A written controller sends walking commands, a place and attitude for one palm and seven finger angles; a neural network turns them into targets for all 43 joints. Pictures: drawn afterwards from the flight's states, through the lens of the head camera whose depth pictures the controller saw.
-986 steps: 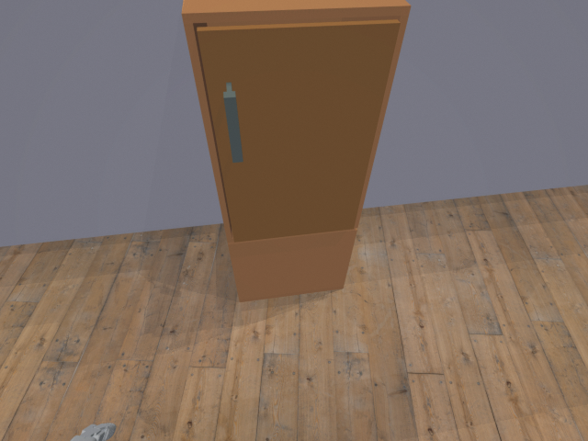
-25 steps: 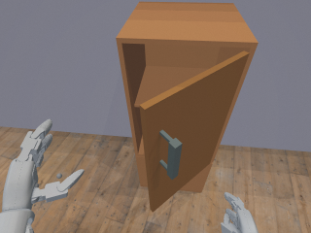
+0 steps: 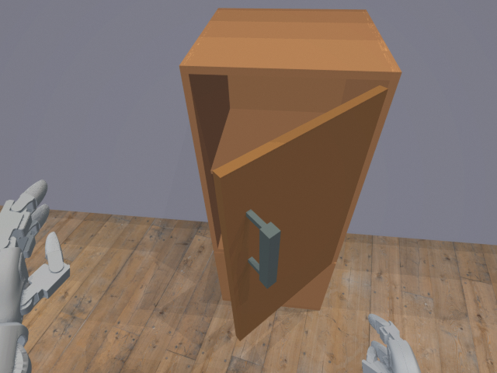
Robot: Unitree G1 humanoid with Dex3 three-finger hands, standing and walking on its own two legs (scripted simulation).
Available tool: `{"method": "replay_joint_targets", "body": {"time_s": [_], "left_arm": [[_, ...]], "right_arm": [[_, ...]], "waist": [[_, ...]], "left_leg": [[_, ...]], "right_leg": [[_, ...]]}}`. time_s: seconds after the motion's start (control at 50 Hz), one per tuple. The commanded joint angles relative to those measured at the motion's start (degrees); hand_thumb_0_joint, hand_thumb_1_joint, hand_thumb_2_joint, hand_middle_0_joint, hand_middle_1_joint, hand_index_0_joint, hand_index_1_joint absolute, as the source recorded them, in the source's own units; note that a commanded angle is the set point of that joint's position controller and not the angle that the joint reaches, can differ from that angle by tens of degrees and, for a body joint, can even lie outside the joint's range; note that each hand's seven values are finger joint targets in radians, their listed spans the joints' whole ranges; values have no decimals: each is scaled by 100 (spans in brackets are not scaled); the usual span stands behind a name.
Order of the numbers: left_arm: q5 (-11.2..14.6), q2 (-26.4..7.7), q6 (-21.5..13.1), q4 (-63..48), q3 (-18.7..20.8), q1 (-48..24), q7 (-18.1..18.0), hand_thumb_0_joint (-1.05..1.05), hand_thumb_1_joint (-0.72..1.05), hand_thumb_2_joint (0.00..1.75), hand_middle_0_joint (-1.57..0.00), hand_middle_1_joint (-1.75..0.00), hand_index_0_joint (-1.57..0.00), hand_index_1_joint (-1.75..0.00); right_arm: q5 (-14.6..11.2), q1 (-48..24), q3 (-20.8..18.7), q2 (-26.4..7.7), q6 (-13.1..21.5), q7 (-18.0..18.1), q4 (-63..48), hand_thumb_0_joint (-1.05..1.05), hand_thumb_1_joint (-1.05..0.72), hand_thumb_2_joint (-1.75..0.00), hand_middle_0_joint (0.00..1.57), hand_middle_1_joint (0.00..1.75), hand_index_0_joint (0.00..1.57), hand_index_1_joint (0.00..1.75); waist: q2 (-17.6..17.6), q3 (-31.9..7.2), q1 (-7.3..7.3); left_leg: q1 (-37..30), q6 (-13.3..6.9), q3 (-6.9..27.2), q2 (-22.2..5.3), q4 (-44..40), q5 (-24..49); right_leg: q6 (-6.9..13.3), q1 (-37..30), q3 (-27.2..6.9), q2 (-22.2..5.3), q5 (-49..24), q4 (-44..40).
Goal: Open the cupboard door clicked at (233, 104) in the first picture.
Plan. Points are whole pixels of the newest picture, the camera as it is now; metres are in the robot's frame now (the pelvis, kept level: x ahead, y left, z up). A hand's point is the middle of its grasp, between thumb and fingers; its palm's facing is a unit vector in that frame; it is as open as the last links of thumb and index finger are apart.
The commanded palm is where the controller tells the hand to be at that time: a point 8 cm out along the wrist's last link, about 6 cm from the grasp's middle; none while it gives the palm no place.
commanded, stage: draw the hand back to the body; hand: left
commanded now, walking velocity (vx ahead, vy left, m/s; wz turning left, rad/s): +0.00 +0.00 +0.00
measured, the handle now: (260, 249) +0.31 +0.03 +0.05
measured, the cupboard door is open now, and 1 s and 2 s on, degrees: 45 45 45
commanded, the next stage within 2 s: step back with the hand held close in 0.10 s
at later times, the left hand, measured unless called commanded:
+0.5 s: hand (64, 283) +0.17 +0.25 +0.15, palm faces +0.37 -0.80 -0.48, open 7.4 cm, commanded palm +0.11 +0.30 +0.17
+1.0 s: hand out of the picture +0.09 +0.28 +0.15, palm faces +0.46 -0.74 -0.49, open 7.4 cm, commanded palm +0.03 +0.31 +0.17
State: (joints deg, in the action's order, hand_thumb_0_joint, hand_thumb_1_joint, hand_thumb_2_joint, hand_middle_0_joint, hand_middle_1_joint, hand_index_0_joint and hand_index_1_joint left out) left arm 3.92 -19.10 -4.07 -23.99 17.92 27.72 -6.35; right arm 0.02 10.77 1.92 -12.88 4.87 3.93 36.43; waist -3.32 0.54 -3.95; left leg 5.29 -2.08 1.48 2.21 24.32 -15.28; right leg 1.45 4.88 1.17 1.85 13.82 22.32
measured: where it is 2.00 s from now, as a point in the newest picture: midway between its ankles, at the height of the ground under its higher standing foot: outside the picture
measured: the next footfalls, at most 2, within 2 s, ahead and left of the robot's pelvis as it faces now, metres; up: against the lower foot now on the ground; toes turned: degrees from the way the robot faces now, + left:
right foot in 1.52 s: -0.28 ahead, -0.08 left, +0.00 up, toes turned -2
left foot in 1.78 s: -0.27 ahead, +0.13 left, +0.00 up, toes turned +3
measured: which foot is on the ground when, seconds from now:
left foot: down 0.00-1.00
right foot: down 0.00-1.00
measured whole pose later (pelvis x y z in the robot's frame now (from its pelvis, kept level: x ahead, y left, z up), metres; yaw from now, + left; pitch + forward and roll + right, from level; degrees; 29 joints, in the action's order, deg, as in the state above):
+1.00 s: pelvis -0.10 +0.01 -0.02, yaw +2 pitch -1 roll -1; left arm -0.2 -22.9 -12.4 -30.1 25.6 30.0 -8.4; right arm 0.0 13.1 0.6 -11.8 3.5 3.7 32.0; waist 0.0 2.3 0.1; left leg 25.5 -3.2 -0.2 2.3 39.7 -17.2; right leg 0.7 23.8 0.2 1.7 11.7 36.0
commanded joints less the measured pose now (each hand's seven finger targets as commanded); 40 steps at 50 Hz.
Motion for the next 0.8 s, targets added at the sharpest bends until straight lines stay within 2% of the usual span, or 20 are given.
{"method": "replay_joint_targets", "body": {"time_s": [0.0, 0.02, 0.1, 0.12, 0.14, 0.18, 0.2, 0.22, 0.24, 0.3, 0.4, 0.44, 0.46, 0.5, 0.54, 0.56, 0.6, 0.66, 0.74, 0.78], "left_arm": [[0, -1120, -392, -1180, 799, -504, -121, 0, 90, 90, -20, -30, -20, -30], [8, -1083, -395, -1140, 762, -477, -112, 0, 90, 90, -20, -30, -20, -30], [-4, -998, -402, -1098, 663, -528, -94, 0, 90, 90, -20, -30, -20, -30], [14, -1033, -413, -1072, 703, -545, -100, 0, 90, 90, -20, -30, -20, -30], [10, -1057, -426, -1109, 713, -559, -101, 0, 90, 90, -20, -30, -20, -30], [17, -1030, -421, -1014, 696, -497, -98, 0, 90, 90, -20, -30, -20, -30], [9, -1248, -452, -1195, 829, -1018, -131, 0, 90, 90, -20, -30, -20, -30], [-11, -1973, -690, -1331, 1607, -1435, -181, 0, 90, 90, -20, -30, -20, -30], [-20, -1467, -708, -762, 1257, -748, -113, 0, 90, 90, -20, -30, -20, -30], [-67, -1104, -764, -868, 885, -85, -46, 0, 90, 90, -20, -30, -20, -30], [-68, -1331, -748, -1251, 1084, 252, -142, 0, 90, 90, -20, -30, -20, -30], [-69, -1453, -765, -1389, 1202, 285, -183, 0, 90, 90, -20, -30, -20, -30], [-74, -1567, -787, -1501, 1285, 262, -213, 0, 90, 90, -20, -30, -20, -30], [-75, -1536, -804, -1536, 1301, 372, -244, 0, 90, 90, -20, -30, -20, -30], [-83, -1544, -820, -1535, 1336, 393, -276, 0, 90, 90, -20, -30, -20, -30], [-86, -1558, -837, -1599, 1334, 396, -289, 0, 90, 90, -20, -30, -20, -30], [-110, -1532, -859, -1615, 1330, 461, -315, 0, 90, 90, -20, -30, -20, -30], [-153, -1521, -919, -1657, 1348, 456, -333, 0, 90, 90, -20, -30, -20, -30], [-255, -1427, -1003, -1658, 1342, 299, -345, 0, 90, 90, -20, -30, -20, -30], [-328, -1396, -1053, -1689, 1362, 222, -352, 0, 90, 90, -20, -30, -20, -30]], "right_arm": [[-12, -793, -219, -549, 350, 100, -928, 0, -90, -90, 20, 30, 20, 30], [-20, -804, -230, -537, 345, 99, -927, 0, -90, -90, 20, 30, 20, 30], [-22, -817, -229, -541, 352, 99, -898, 0, -90, -90, 20, 30, 20, 30], [-15, -809, -226, -544, 355, 99, -900, 0, -90, -90, 20, 30, 20, 30], [-18, -822, -243, -550, 364, 103, -906, 0, -90, -90, 20, 30, 20, 30], [-22, -836, -245, -538, 357, 117, -890, 0, -90, -90, 20, 30, 20, 30], [-33, -845, -242, -563, 359, 129, -867, 0, -90, -90, 20, 30, 20, 30], [-100, -626, -274, -706, 269, 101, -1047, 0, -90, -90, 20, 30, 20, 30], [-58, -649, -301, -640, 191, 96, -933, 0, -90, -90, 20, 30, 20, 30], [-43, -627, -358, -692, 57, 45, -1026, 0, -90, -90, 20, 30, 20, 30], [-81, -596, -458, -712, -116, 78, -1160, 0, -90, -90, 20, 30, 20, 30], [-102, -610, -487, -692, -158, 98, -1216, 0, -90, -90, 20, 30, 20, 30], [-103, -633, -501, -709, -162, 128, -1200, 0, -90, -90, 20, 30, 20, 30], [-119, -593, -511, -679, -172, 140, -1253, 0, -90, -90, 20, 30, 20, 30], [-115, -600, -517, -685, -183, 150, -1275, 0, -90, -90, 20, 30, 20, 30], [-116, -613, -531, -719, -173, 162, -1259, 0, -90, -90, 20, 30, 20, 30], [-114, -587, -519, -702, -155, 158, -1287, 0, -90, -90, 20, 30, 20, 30], [-101, -573, -526, -757, -101, 162, -1292, 0, -90, -90, 20, 30, 20, 30], [-79, -484, -500, -813, -7, 137, -1381, 0, -90, -90, 20, 30, 20, 30], [-61, -453, -492, -821, 53, 143, -1400, 0, -90, -90, 20, 30, 20, 30]], "waist": [[-48, -371, -24], [34, -367, -17], [-176, -246, 10], [25, -227, 0], [18, -333, 2], [52, -249, 2], [-70, -366, 29], [169, 136, 252], [443, 19, 277], [57, -413, 308], [304, -974, 319], [368, -1012, 331], [130, -1059, 325], [191, -1084, 335], [207, -931, 341], [-9, -920, 339], [45, -848, 339], [-141, -702, 337], [-229, -403, 375], [-456, -329, 369]], "left_leg": [[107, 109, 77, -249, -344, 1587], [75, 92, 53, -254, -324, 1565], [52, 87, 35, -248, -348, 1399], [87, 75, 55, -243, -360, 1356], [35, 59, 33, -241, -340, 1333], [67, 55, 31, -243, -356, 1247], [26, 46, 27, -225, -341, 1234], [467, -59, 318, -344, -177, 929], [417, -62, 366, -337, 1, 949], [354, -25, 293, -387, 132, 1502], [507, 32, 315, -512, 203, 2151], [576, 27, 320, -526, 265, 2106], [627, 28, 333, -531, 262, 2114], [720, 20, 388, -576, 255, 2044], [978, -3, 461, -600, 187, 1731], [1057, -20, 493, -612, 168, 1612], [1313, -62, 596, -681, 43, 1261], [1812, -146, 728, -774, -202, 529], [2972, -314, 984, -944, -618, -1267], [3578, -422, 1169, -1077, -881, -1937]], "right_leg": [[5, -169, -48, -205, -1198, -267], [-7, -134, -68, -205, -1205, -292], [-11, -44, -89, -208, -1037, -366], [-17, -59, -76, -202, -1002, -376], [-22, -77, -112, -210, -1004, -388], [-29, -45, -111, -214, -920, -412], [-20, -69, -154, -220, -923, -431], [-31, 458, -669, -483, -1047, -718], [7, 487, -716, -640, -1123, -714], [4, 404, -621, -750, -1738, -441], [-37, 173, -476, -753, -2307, -11], [-39, 284, -535, -773, -2279, 58], [-16, 255, -531, -803, -2299, 112], [-32, 300, -562, -757, -2132, 210], [-36, 397, -592, -720, -1743, 212], [-22, 403, -595, -731, -1602, 212], [-55, 421, -578, -643, -1216, 288], [-84, 343, -567, -540, -718, 412], [-130, -4, -601, -402, 8, 844], [-169, -360, -534, -296, 94, 1243]]}}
